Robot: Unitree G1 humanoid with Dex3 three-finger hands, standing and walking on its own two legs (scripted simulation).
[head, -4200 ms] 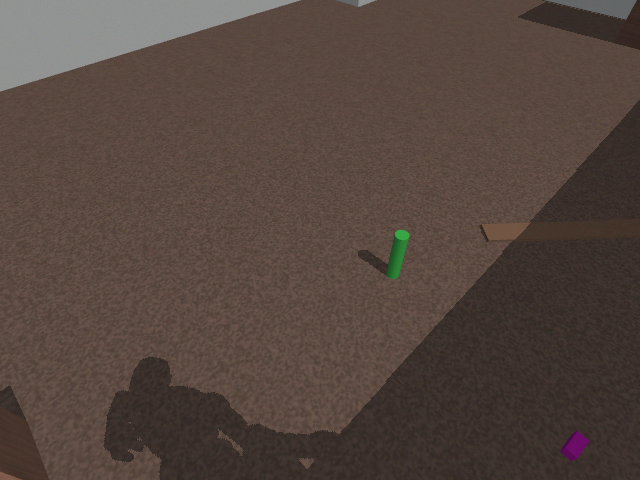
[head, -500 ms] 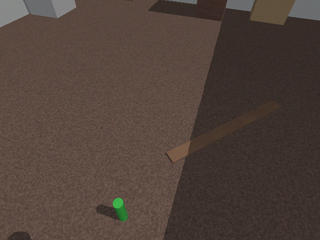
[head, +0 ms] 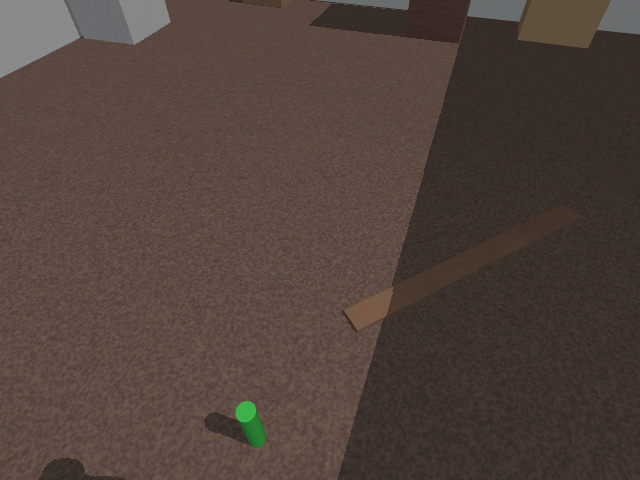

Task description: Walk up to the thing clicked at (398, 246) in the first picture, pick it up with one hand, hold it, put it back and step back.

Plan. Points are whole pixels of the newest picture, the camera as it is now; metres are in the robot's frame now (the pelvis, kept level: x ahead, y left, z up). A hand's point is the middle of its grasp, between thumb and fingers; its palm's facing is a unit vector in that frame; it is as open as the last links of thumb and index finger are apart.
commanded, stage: walk up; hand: left
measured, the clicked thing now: (252, 426) +0.38 +0.22 -0.66
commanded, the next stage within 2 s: none
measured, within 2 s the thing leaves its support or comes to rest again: neither
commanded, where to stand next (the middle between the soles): +0.04 +0.01 m, yaw -1 degrees
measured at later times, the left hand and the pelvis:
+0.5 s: hand out of the picture +0.09 +0.25 -0.15, palm faces +0.00 -0.94 -0.33, open 7.4 cm; pelvis +0.00 +0.00 +0.00, yaw +0 degrees
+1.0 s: hand out of the picture +0.07 +0.31 -0.19, palm faces +0.00 -0.93 -0.38, open 7.4 cm; pelvis -0.08 +0.04 -0.03, yaw +2 degrees
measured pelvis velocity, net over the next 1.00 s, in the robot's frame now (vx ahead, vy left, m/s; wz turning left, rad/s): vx -0.08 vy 0.04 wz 0.03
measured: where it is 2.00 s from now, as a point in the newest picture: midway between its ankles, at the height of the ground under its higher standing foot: outside the picture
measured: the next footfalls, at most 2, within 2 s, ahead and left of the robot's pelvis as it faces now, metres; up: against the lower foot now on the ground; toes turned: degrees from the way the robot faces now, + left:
left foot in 0.92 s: -0.05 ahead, +0.16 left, +0.00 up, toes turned +0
right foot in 1.32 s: +0.01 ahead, -0.15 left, +0.00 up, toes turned -3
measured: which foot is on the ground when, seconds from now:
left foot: down 0.00-0.76, up 0.78-0.90, down 0.92-1.00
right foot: down 0.00-0.90, up 0.92-1.00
